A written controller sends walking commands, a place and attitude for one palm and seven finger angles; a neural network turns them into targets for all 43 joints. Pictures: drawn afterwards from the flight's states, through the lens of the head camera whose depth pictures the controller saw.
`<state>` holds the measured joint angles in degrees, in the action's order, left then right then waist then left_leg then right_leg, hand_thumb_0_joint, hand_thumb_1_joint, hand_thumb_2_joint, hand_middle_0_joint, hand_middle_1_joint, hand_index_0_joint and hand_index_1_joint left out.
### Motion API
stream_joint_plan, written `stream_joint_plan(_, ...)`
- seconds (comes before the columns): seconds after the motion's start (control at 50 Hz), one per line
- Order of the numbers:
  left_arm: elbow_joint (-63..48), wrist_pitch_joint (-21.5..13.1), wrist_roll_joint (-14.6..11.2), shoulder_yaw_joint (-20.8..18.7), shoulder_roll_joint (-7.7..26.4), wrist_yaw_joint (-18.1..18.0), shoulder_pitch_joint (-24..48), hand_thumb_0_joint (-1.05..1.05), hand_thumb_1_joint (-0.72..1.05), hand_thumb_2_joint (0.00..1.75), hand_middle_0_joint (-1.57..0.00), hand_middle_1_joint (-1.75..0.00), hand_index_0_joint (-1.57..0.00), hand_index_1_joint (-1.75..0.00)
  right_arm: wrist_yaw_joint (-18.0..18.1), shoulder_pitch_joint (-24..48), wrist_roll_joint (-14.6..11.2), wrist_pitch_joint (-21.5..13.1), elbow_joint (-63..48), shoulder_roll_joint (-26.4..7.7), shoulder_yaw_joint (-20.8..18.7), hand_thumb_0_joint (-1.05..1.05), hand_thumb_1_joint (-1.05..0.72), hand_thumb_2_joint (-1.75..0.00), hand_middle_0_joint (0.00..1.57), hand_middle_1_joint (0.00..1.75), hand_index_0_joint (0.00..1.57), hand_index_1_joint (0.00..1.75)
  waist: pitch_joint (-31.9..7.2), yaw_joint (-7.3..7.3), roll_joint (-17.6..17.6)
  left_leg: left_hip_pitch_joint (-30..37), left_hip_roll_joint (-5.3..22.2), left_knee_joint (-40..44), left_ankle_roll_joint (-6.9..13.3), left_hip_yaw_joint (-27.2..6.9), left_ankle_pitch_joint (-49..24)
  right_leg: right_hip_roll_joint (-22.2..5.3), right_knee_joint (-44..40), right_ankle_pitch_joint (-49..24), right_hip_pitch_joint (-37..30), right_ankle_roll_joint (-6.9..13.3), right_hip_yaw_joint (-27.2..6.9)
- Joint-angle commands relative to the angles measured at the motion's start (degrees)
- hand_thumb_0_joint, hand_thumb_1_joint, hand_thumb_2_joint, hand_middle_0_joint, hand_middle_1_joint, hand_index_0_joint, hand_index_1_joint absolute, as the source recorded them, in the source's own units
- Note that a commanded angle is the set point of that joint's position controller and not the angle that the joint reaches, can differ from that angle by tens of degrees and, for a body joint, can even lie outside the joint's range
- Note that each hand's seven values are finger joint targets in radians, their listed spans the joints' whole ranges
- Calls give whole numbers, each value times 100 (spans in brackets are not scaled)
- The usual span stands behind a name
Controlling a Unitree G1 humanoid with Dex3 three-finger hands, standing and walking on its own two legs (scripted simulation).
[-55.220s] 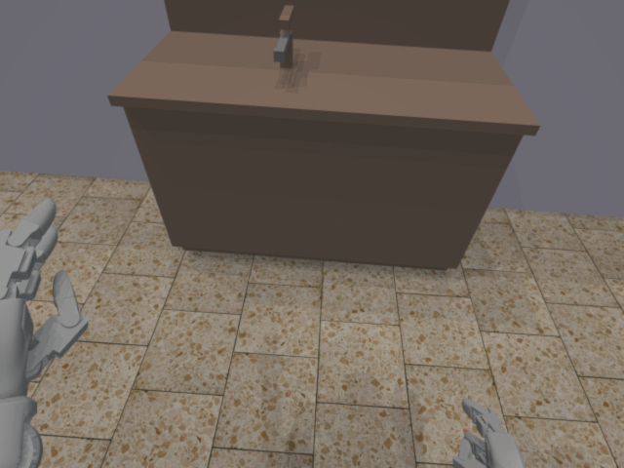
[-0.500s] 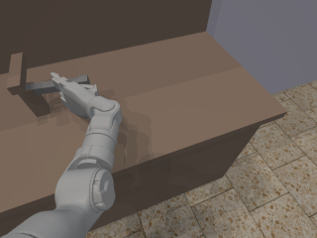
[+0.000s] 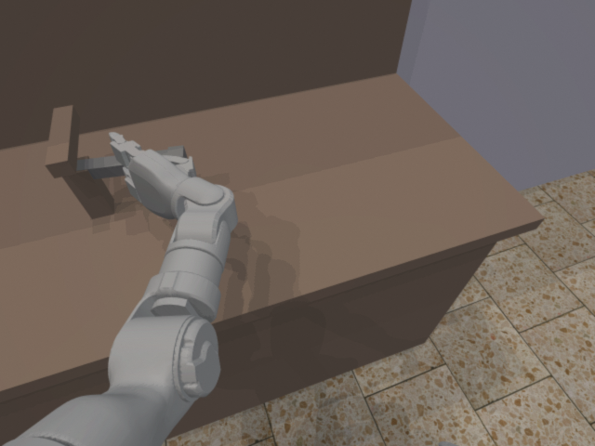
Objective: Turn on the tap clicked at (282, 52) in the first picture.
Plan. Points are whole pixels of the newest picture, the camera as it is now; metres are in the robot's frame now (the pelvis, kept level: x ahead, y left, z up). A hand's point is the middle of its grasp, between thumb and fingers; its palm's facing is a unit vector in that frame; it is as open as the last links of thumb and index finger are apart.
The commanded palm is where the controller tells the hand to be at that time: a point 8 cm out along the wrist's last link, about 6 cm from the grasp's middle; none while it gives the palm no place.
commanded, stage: lift the hand up off the lever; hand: left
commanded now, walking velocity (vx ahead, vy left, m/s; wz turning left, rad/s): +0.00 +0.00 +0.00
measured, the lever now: (177, 158) +0.53 +0.17 +0.10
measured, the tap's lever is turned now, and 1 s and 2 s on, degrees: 81 81 81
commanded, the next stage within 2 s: draw the hand back beside the body in 1.40 s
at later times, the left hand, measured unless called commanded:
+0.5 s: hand (190, 158) +0.47 +0.13 +0.15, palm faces +0.77 -0.63 -0.12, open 7.8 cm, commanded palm +0.41 +0.15 +0.15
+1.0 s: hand (186, 151) +0.46 +0.13 +0.17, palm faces +0.77 -0.63 -0.12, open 7.8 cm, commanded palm +0.41 +0.15 +0.17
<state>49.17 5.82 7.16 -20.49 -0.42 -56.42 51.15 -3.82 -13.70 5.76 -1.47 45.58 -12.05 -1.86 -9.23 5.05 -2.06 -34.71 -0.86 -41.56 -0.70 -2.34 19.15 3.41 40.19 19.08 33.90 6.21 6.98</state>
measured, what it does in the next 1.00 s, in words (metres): stands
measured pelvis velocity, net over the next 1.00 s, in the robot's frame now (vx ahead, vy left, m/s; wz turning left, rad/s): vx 0.00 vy -0.01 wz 0.01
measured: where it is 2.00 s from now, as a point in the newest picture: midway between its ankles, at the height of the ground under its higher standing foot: outside the picture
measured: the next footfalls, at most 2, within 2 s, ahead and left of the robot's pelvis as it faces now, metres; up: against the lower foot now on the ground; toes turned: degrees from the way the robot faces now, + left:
none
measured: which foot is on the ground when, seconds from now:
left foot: down 0.00-1.00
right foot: down 0.00-1.00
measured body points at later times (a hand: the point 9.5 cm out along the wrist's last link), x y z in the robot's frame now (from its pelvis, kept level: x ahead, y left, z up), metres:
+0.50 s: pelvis +0.00 +0.00 +0.01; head +0.03 -0.02 +0.46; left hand +0.42 +0.16 +0.16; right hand +0.08 -0.25 -0.13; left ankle +0.01 +0.13 -0.71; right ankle +0.01 -0.05 -0.71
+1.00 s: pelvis +0.00 -0.01 +0.01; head +0.02 -0.03 +0.46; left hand +0.41 +0.16 +0.18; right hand +0.12 -0.25 -0.12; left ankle +0.01 +0.13 -0.71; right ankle +0.01 -0.05 -0.71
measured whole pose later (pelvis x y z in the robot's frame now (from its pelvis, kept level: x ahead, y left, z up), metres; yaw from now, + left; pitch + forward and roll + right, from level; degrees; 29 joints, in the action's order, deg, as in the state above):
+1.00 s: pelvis +0.00 -0.01 +0.01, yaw +0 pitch +9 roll +1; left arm 40.7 14.3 4.7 -18.0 -2.1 -54.9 49.3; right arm -2.1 -10.9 4.2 -0.5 45.8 -12.3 -1.6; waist -7.7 2.8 -2.0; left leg -27.4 -0.8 -35.6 -1.3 -2.6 16.8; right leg 3.6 35.1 17.3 26.9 6.6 7.0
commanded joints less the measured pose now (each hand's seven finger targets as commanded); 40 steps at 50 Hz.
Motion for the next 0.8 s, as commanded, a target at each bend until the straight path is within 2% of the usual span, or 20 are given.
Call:
stream_joint_plan(0.0, -1135, -239, 225, 400, 649, -41, 2822, 0, 90, 90, -15, -15, -15, -15, 16, -45, -7, -201, -497, -704, -231, 0, -90, -90, 20, 30, 20, 30, -1797, 132, 403, 641, -34, 288, 137, 129, -1121, -437, -743, -1705, -1321, -631, -549)
stream_joint_plan(0.04, -1153, -220, 200, 397, 664, -63, 2953, 0, 90, 90, -15, -15, -15, -15, 18, -41, -11, -216, -495, -707, -233, 0, -90, -90, 20, 30, 20, 30, -1786, 145, 499, 624, -41, 309, 152, 137, -1013, -438, -813, -1568, -1323, -644, -574)
stream_joint_plan(0.06, -1165, -228, 191, 213, 863, -76, 2913, 0, 90, 90, -15, -15, -15, -15, 38, -21, -14, -220, -481, -737, -253, 0, -90, -90, 20, 30, 20, 30, -1798, 75, 485, 596, -54, 326, 157, 117, -996, -430, -828, -1526, -1367, -635, -580)
stream_joint_plan(0.14, -1285, -215, 251, 305, 789, -117, 3000, 0, 90, 90, -15, -15, -15, -15, 24, -33, 7, -238, -481, -690, -234, 0, -90, -90, 20, 30, 20, 30, -1931, 81, 382, 649, -46, 337, 152, 151, -1083, -445, -795, -1715, -1461, -645, -596)
stream_joint_plan(0.16, -1285, -217, 259, 47, 1061, -126, 2872, 0, 90, 90, -15, -15, -15, -15, 40, -74, 5, -234, -474, -727, -261, 0, -90, -90, 20, 30, 20, 30, -2028, -20, 421, 628, -56, 344, 150, 125, -1149, -434, -760, -1780, -1559, -631, -573)
stream_joint_plan(0.24, -1468, -131, 263, 359, 757, -94, 2904, 0, 90, 90, -15, -15, -15, -15, 18, -46, -4, -234, -514, -698, -256, 0, -90, -90, 20, 30, 20, 30, -1957, 70, 428, 732, -22, 362, 136, 163, -1238, -432, -782, -1873, -1554, -634, -556)
stream_joint_plan(0.26, -1519, -123, 263, 285, 839, -92, 2865, 0, 90, 90, -15, -15, -15, -15, 37, -24, -3, -241, -503, -733, -279, 0, -90, -90, 20, 30, 20, 30, -1981, 26, 405, 792, -26, 372, 138, 142, -1293, -406, -777, -1862, -1557, -611, -536)
stream_joint_plan(0.28, -1550, -94, 223, 375, 722, -77, 2805, 0, 90, 90, -15, -15, -15, -15, 23, -2, -16, -245, -531, -702, -260, 0, -90, -90, 20, 30, 20, 30, -1978, 28, 336, 825, -32, 393, 135, 167, -1312, -419, -792, -1919, -1579, -621, -550)
stream_joint_plan(0.32, -1617, -49, 172, 411, 692, -64, 2826, 0, 90, 90, -15, -15, -15, -15, 30, -7, -26, -250, -531, -712, -254, 0, -90, -90, 20, 30, 20, 30, -1976, 47, 518, 817, -32, 414, 137, 179, -1315, -442, -822, -2054, -1687, -655, -564)
stream_joint_plan(0.36, -1616, 4, 134, 251, 844, -32, 2601, 0, 90, 90, -15, -15, -15, -15, 55, 28, -42, -237, -537, -734, -267, 0, -90, -90, 20, 30, 20, 30, -1960, -71, 457, 816, -44, 472, 127, 162, -1338, -437, -832, -2086, -1781, -635, -554)
stream_joint_plan(0.42, -1730, 86, 140, 485, 611, -21, 2651, 0, 90, 90, -15, -15, -15, -15, 34, 86, -53, -230, -540, -689, -251, 0, -90, -90, 20, 30, 20, 30, -1870, -13, 373, 933, -29, 489, 119, 195, -1370, -453, -882, -2086, -1751, -632, -553)
stream_joint_plan(0.46, -1774, 128, 126, 463, 637, -24, 2575, 0, 90, 90, -15, -15, -15, -15, 46, 126, -54, -234, -535, -723, -268, 0, -90, -90, 20, 30, 20, 30, -1845, -64, 479, 964, -38, 527, 118, 160, -1388, -425, -902, -2027, -1766, -614, -518)
stream_joint_plan(0.54, -1838, 215, 73, 608, 490, 1, 2607, 0, 90, 90, -15, -15, -15, -15, 49, 219, -85, -228, -553, -678, -236, 0, -90, -90, 20, 30, 20, 30, -1704, -40, 573, 959, -44, 576, 122, 182, -1262, -474, -1010, -1952, -1803, -643, -571)
stream_joint_plan(0.56, -1808, 240, 78, 511, 602, 3, 2566, 0, 90, 90, -15, -15, -15, -15, 70, 267, -89, -215, -524, -699, -245, 0, -90, -90, 20, 30, 20, 30, -1682, -97, 483, 961, -49, 604, 115, 159, -1244, -461, -1012, -1853, -1785, -619, -557)
stream_joint_plan(0.58, -1753, 275, 79, 637, 461, 2, 2676, 0, 90, 90, -15, -15, -15, -15, 66, 298, -92, -218, -535, -671, -214, 0, -90, -90, 20, 30, 20, 30, -1587, -45, 470, 982, -52, 620, 125, 182, -1212, -468, -1028, -1783, -1703, -622, -556)
stream_joint_plan(0.6, -1796, 270, 72, 585, 532, -13, 2820, 0, 90, 90, -15, -15, -15, -15, 72, 292, -91, -216, -516, -672, -212, 0, -90, -90, 20, 30, 20, 30, -1637, -24, 547, 1007, -46, 601, 127, 175, -1209, -486, -1041, -1790, -1717, -639, -570)
stream_joint_plan(0.66, -1874, 296, 64, 364, 776, -13, 2746, 0, 90, 90, -15, -15, -15, -15, 122, 353, -87, -189, -546, -677, -217, 0, -90, -90, 20, 30, 20, 30, -1758, -134, 590, 932, -76, 624, 130, 170, -1209, -518, -1045, -1961, -1929, -667, -620)
stream_joint_plan(0.68, -1970, 303, 76, 425, 715, -4, 2722, 0, 90, 90, -15, -15, -15, -15, 118, 379, -103, -184, -585, -640, -208, 0, -90, -90, 20, 30, 20, 30, -1809, -137, 483, 962, -69, 629, 121, 196, -1260, -532, -1033, -2036, -1969, -661, -639)
stream_joint_plan(0.74, -1860, 396, 100, 486, 641, 11, 2645, 0, 90, 90, -15, -15, -15, -15, 124, 405, -102, -155, -601, -636, -182, 0, -90, -90, 20, 30, 20, 30, -1730, -114, 670, 914, -68, 631, 123, 196, -1251, -561, -1041, -2152, -1993, -695, -642)
stream_joint_plan(0.78, -1955, 420, 74, 445, 698, 42, 2623, 0, 90, 90, -15, -15, -15, -15, 148, 436, -129, -140, -621, -641, -189, 0, -90, -90, 20, 30, 20, 30, -1758, -154, 591, 982, -67, 674, 125, 205, -1285, -561, -1057, -2152, -2044, -681, -635)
